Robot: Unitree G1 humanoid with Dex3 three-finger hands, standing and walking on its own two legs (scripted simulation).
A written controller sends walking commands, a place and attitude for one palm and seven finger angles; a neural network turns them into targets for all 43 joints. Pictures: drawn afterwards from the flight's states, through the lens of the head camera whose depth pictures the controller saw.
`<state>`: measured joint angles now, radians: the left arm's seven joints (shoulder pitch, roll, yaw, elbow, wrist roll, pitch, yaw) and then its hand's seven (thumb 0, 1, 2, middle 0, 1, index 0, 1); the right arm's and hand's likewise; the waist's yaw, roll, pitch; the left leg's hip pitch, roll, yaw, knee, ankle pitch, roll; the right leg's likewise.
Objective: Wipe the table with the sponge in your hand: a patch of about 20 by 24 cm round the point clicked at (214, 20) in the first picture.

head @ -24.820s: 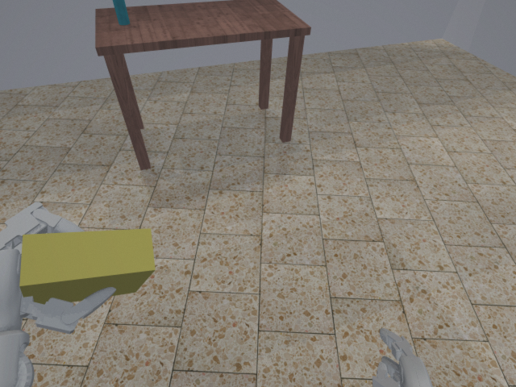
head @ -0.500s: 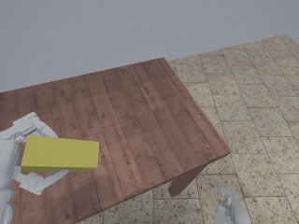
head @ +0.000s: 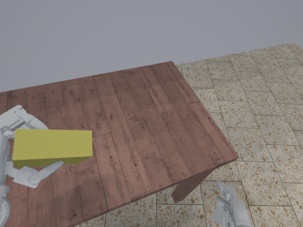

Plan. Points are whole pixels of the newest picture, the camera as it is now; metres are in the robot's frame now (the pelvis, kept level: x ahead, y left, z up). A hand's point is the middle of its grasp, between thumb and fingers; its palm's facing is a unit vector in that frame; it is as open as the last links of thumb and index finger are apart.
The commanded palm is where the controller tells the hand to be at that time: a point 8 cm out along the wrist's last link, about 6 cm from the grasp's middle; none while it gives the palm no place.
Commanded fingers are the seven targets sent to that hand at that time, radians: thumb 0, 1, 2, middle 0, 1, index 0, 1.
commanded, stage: look again from close up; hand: left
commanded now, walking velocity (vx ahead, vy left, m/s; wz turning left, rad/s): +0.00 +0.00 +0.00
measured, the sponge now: (64, 149) +0.24 +0.21 +0.11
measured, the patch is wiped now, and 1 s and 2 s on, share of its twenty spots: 0.00 0.00 0.00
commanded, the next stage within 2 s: come to a stop and stand still in 0.16 s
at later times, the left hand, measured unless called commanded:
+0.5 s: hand (24, 146) +0.21 +0.25 +0.17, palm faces +0.39 -0.84 -0.39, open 9.5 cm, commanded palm +0.14 +0.28 +0.17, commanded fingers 0.00 0.10 1.30 -1.20 -1.60 -1.20 -1.60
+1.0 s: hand (32, 144) +0.22 +0.24 +0.17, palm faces +0.33 -0.87 -0.37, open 9.5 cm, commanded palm +0.16 +0.28 +0.17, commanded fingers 0.00 0.10 1.30 -1.20 -1.60 -1.20 -1.60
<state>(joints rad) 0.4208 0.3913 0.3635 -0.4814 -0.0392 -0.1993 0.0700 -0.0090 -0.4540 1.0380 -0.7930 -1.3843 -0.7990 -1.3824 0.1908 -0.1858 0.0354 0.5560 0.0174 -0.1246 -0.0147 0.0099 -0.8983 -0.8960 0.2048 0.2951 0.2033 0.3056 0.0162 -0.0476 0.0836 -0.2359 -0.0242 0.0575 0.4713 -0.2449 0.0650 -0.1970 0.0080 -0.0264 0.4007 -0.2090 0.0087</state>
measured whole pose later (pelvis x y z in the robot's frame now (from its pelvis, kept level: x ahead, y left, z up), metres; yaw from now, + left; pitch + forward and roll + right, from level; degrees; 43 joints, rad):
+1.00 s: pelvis +0.00 +0.00 +0.00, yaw +0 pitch +0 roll -1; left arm 0.41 0.39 0.36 -0.49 -0.04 -0.27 0.08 -0.01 -0.46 1.04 -0.79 -1.39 -0.80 -1.38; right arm 0.16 -0.19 0.02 0.57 0.01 -0.18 -0.02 0.01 -0.90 -0.90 0.20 0.29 0.20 0.30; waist 0.02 -0.05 0.06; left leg -0.23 -0.03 0.07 0.46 -0.24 0.06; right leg -0.20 0.00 -0.02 0.41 -0.21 0.01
